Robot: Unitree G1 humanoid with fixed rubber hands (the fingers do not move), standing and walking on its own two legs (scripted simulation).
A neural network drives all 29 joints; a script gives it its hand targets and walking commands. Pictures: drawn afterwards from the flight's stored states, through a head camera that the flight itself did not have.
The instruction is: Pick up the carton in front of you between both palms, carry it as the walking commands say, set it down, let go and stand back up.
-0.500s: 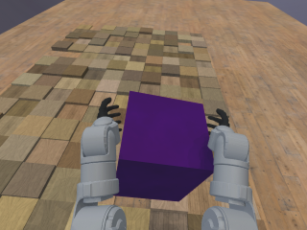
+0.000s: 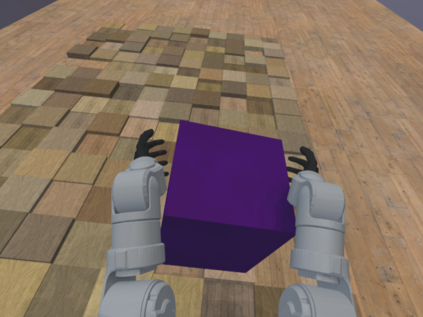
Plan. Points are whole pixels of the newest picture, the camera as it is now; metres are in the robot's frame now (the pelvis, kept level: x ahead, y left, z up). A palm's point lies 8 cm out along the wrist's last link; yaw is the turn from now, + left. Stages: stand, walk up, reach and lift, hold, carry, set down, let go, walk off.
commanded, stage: carry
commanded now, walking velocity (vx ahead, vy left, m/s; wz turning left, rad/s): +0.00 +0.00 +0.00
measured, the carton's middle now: (216, 203) +0.34 +0.01 +0.03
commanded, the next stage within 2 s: none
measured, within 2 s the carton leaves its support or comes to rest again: neither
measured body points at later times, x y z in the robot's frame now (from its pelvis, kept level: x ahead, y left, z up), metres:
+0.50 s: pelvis +0.02 +0.01 +0.00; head +0.00 +0.03 +0.45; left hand +0.36 +0.15 +0.13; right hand +0.36 -0.15 +0.12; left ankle +0.04 +0.07 -0.75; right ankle +0.02 -0.10 -0.73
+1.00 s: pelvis +0.02 +0.00 +0.00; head +0.00 +0.02 +0.45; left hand +0.36 +0.15 +0.13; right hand +0.36 -0.15 +0.12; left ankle +0.04 +0.07 -0.75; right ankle +0.02 -0.10 -0.73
